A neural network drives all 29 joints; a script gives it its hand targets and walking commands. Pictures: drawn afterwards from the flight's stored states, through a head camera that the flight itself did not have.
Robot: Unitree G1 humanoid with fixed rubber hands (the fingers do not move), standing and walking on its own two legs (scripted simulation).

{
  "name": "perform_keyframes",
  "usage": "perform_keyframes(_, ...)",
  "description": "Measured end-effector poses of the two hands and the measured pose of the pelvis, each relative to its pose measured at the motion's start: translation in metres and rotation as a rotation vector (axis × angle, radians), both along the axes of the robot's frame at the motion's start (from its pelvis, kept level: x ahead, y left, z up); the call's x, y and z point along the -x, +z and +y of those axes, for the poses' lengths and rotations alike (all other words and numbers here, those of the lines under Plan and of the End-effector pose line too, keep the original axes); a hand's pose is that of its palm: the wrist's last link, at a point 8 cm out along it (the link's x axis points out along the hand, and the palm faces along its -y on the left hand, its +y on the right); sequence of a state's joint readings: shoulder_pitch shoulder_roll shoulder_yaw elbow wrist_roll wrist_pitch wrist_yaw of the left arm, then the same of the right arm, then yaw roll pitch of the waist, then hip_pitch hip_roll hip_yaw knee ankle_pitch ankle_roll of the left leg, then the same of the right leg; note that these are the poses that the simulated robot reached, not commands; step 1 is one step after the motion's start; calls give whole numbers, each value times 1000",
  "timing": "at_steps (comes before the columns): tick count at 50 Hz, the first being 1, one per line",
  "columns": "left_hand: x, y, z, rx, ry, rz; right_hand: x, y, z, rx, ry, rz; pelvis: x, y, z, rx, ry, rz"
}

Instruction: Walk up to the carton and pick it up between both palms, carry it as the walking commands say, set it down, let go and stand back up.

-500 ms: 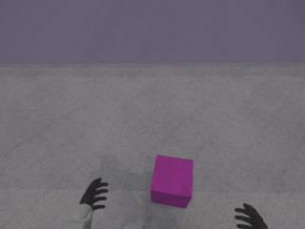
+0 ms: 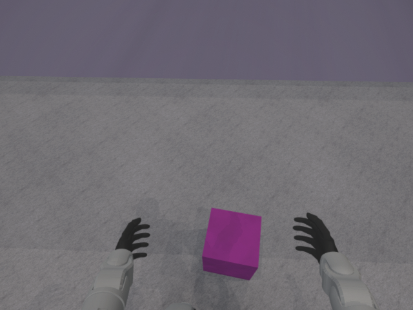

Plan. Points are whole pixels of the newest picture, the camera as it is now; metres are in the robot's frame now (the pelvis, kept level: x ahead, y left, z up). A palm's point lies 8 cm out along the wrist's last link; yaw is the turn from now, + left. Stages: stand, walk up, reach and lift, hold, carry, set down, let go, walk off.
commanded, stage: reach and lift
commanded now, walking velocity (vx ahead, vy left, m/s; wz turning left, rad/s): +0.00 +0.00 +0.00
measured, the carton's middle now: (231, 245) +0.43 -0.04 -0.64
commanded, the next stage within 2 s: none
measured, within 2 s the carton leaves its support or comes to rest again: neither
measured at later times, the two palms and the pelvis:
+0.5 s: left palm (110, 252) +0.22 +0.25 -0.07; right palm (289, 218) +0.31 -0.12 -0.03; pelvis +0.01 +0.02 +0.01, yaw -1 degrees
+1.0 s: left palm (111, 245) +0.23 +0.25 -0.06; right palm (285, 199) +0.33 -0.10 +0.01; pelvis +0.01 +0.02 +0.01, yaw -1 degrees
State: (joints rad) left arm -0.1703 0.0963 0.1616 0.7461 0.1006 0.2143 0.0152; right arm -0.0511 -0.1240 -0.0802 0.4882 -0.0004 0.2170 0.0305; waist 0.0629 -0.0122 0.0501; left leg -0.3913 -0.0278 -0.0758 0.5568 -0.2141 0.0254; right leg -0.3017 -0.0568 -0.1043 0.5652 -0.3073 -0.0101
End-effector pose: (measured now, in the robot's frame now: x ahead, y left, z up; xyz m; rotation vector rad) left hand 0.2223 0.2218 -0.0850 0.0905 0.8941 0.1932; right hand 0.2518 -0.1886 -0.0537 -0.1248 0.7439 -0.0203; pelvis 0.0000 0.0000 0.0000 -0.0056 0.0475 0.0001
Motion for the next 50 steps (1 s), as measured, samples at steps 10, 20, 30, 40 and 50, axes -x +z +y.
perform_keyframes(10,3,3,18,-12,18,-15,-36,12,23,-29,20,-86,-3,6,12,9,-8,28)
perform_keyframes(20,9,4,28,0,57,-25,-55,21,54,-83,61,-139,-4,8,16,11,-11,39)
perform_keyframes(30,-5,19,27,6,64,-60,-59,30,78,-142,69,-127,-9,9,15,8,-15,48)
perform_keyframes(40,-6,27,26,7,58,-52,-72,54,82,-132,85,-192,-10,10,16,6,-21,34)
perform_keyframes(50,-7,27,23,14,50,-37,-79,61,86,-127,96,-196,-10,10,16,6,-22,31)
